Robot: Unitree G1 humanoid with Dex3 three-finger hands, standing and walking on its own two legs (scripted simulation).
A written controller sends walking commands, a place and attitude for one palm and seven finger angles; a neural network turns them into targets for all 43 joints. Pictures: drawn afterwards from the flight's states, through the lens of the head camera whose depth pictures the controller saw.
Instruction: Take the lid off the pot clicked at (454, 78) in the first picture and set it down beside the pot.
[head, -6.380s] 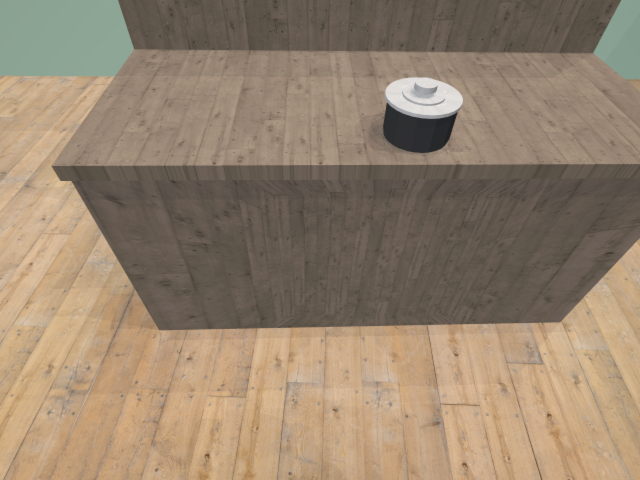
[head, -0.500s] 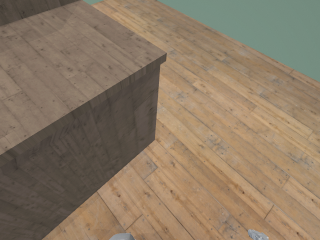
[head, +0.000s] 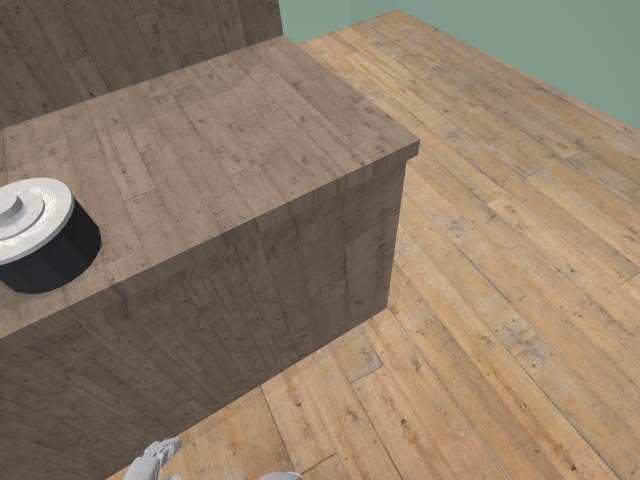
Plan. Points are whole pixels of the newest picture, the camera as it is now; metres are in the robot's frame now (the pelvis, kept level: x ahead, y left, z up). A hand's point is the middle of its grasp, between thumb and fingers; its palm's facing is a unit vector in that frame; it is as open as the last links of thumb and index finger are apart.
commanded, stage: turn to face it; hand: left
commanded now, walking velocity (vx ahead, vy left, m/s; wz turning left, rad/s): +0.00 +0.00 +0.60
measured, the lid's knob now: (1, 206) +0.45 +0.46 +0.10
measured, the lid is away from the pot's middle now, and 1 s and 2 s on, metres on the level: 0.00 0.00 0.00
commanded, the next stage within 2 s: take the last steps up to it in 0.88 s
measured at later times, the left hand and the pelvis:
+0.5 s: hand out of the picture -0.02 +0.26 -0.18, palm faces +0.35 -0.90 -0.26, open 7.4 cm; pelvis +0.01 +0.04 +0.00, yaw +17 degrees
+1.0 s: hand out of the picture +0.00 +0.20 -0.14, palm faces +0.48 -0.83 -0.29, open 7.4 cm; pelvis +0.03 -0.01 +0.01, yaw +28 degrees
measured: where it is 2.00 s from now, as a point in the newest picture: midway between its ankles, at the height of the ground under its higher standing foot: outside the picture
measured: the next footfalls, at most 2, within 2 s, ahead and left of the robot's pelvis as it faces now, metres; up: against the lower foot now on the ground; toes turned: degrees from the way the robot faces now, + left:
left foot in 0.38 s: +0.03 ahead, +0.14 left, +0.00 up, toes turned +18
right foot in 0.84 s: +0.11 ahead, -0.07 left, +0.00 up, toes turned +23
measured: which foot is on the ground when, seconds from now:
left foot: up 0.00-0.36, down 0.38-0.86, up 0.88-1.00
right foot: down 0.00-0.38, up 0.40-0.82, down 0.84-1.00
